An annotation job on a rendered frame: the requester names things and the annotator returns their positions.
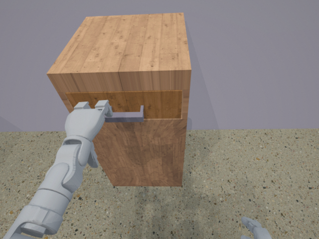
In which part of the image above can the drawer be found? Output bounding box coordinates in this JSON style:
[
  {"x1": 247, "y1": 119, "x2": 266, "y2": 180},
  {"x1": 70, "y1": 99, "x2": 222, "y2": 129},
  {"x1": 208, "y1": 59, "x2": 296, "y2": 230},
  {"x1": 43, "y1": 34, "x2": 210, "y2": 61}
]
[{"x1": 65, "y1": 90, "x2": 182, "y2": 119}]

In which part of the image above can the handle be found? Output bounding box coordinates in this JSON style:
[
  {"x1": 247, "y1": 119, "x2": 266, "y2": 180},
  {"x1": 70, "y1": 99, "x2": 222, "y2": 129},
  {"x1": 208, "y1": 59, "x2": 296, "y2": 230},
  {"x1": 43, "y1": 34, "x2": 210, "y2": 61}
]
[{"x1": 104, "y1": 105, "x2": 144, "y2": 122}]

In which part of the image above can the robot left forearm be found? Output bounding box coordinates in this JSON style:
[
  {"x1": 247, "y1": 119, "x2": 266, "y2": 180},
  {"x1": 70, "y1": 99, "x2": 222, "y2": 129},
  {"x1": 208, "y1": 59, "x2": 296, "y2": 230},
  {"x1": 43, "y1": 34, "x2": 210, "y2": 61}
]
[{"x1": 3, "y1": 135, "x2": 92, "y2": 239}]

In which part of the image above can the cabinet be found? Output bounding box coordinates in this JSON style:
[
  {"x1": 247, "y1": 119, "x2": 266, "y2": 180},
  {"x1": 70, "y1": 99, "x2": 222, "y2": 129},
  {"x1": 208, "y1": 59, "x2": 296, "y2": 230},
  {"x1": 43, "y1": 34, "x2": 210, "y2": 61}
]
[{"x1": 46, "y1": 12, "x2": 191, "y2": 187}]

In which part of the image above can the left robot hand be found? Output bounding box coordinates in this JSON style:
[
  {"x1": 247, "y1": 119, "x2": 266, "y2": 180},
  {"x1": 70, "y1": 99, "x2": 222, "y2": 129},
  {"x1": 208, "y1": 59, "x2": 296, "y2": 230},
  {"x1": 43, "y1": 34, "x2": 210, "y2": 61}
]
[{"x1": 65, "y1": 100, "x2": 113, "y2": 168}]

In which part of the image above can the right robot hand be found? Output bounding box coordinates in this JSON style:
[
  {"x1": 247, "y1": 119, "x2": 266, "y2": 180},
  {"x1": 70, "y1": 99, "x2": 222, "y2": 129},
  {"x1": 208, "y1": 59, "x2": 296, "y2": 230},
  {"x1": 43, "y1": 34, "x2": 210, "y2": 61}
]
[{"x1": 240, "y1": 217, "x2": 272, "y2": 239}]

